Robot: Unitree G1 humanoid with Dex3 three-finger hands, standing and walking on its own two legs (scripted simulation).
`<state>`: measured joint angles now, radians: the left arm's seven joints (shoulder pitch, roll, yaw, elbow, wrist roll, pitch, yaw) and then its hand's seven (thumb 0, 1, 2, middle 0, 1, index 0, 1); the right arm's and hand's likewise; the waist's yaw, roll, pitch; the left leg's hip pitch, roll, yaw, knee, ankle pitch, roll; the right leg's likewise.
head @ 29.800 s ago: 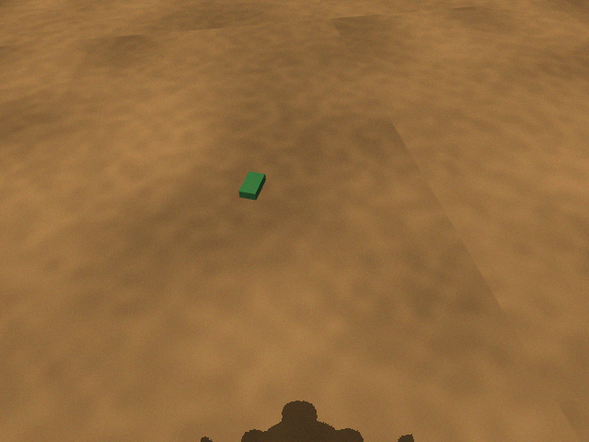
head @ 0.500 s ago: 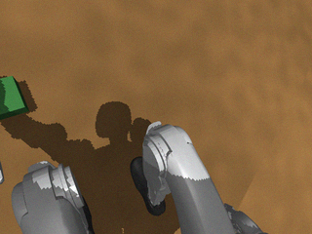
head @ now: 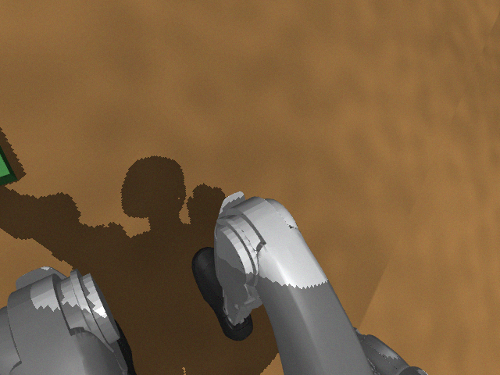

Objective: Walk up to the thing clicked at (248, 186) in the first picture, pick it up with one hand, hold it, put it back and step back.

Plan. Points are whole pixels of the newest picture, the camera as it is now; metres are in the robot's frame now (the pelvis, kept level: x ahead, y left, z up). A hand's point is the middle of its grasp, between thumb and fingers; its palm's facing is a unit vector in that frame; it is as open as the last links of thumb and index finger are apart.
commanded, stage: rest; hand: left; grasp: from above
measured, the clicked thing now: out of the picture +0.47 +0.29 -0.27
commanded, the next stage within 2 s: open in 0.34 s
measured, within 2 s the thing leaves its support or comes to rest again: rests again in 1.70 s
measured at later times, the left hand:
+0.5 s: hand out of the picture +0.46 +0.29 -0.26, palm faces -0.46 -0.15 -0.88, open 11.3 cm
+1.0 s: hand out of the picture +0.47 +0.29 -0.26, palm faces -0.45 -0.15 -0.88, open 13.2 cm
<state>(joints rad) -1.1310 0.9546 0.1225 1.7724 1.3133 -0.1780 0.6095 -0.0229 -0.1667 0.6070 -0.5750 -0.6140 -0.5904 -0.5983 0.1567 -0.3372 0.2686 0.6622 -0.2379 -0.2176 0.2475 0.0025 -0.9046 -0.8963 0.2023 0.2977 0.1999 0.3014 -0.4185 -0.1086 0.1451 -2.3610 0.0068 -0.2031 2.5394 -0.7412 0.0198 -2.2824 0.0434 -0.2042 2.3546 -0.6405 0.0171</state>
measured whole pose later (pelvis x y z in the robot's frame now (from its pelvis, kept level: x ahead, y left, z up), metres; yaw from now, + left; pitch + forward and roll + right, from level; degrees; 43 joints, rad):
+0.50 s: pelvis +0.00 +0.00 +0.00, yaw -1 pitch +30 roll -15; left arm -1.15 1.00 0.08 1.79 1.29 -0.17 0.62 -0.02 -0.15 0.60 -0.56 -0.62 -0.58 -0.61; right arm 0.14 -0.35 0.32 0.63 -0.24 -0.24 0.26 0.00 -0.91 -0.90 0.20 0.30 0.20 0.30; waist -0.44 -0.13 0.17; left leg -2.35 0.01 -0.22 2.54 -0.74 0.02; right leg -2.26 0.05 -0.22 2.34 -0.63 0.02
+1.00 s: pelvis +0.00 +0.00 +0.01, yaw -2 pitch +30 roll -15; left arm -1.16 1.02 0.06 1.77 1.27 -0.17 0.62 0.00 -0.34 0.84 -0.24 -0.89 -0.23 -0.88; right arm 0.14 -0.36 0.34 0.62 -0.24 -0.25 0.26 0.00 -0.90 -0.90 0.20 0.30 0.20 0.30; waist -0.44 -0.15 0.19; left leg -2.34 0.01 -0.23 2.53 -0.74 0.02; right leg -2.25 0.06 -0.23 2.32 -0.63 0.03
